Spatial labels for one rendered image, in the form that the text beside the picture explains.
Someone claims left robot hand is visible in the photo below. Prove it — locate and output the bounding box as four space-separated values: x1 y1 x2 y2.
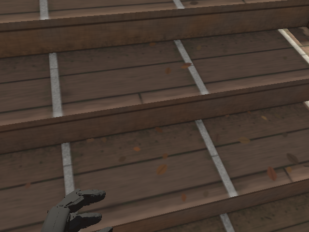
41 188 113 232

